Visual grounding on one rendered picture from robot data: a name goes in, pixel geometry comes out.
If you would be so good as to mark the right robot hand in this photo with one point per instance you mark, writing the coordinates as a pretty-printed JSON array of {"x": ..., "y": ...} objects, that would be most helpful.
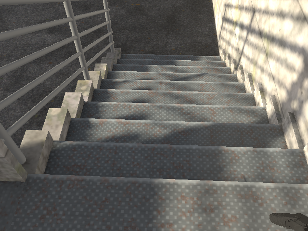
[{"x": 297, "y": 222}]

